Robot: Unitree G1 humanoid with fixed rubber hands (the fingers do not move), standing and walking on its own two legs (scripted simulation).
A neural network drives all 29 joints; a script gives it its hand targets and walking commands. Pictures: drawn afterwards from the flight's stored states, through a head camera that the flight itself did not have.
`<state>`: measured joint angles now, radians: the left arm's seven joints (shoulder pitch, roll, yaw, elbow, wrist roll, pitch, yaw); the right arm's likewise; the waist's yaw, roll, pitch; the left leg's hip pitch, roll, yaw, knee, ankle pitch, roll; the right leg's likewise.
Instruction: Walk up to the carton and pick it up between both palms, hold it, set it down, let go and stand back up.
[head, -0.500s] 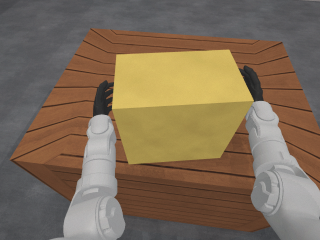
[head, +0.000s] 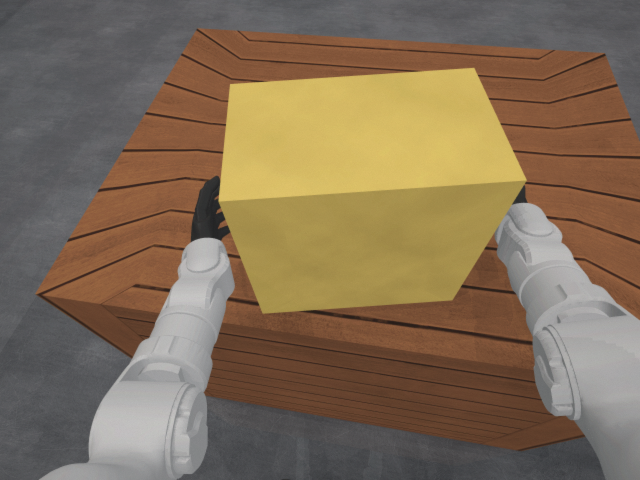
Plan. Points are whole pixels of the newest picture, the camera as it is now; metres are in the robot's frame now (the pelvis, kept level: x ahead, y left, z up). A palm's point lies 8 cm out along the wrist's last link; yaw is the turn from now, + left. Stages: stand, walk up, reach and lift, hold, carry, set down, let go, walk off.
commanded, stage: set down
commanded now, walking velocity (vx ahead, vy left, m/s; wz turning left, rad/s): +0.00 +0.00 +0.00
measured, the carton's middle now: (355, 206) +0.45 +0.05 +0.05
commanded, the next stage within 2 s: none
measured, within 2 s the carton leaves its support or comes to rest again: neither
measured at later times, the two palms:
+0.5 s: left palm (169, 226) +0.37 +0.27 +0.07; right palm (567, 177) +0.48 -0.19 +0.11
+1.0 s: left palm (119, 153) +0.38 +0.29 +0.18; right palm (603, 125) +0.50 -0.20 +0.18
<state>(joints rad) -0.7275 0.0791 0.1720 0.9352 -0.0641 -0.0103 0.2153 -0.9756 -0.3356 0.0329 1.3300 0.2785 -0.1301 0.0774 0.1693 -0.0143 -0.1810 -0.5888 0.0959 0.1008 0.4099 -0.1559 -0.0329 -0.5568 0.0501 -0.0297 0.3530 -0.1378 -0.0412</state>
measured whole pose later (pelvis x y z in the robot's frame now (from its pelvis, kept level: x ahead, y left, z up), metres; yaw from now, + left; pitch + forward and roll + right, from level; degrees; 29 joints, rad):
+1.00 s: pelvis -0.02 -0.01 +0.00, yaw +4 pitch +16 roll -1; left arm -0.95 0.33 0.15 0.69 -0.28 0.49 0.15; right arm -1.18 -0.64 0.14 1.14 0.47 0.26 0.11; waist 0.18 0.06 -0.17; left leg -0.57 0.07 0.02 0.40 -0.11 -0.04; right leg -0.53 0.04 -0.06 0.38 -0.14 -0.04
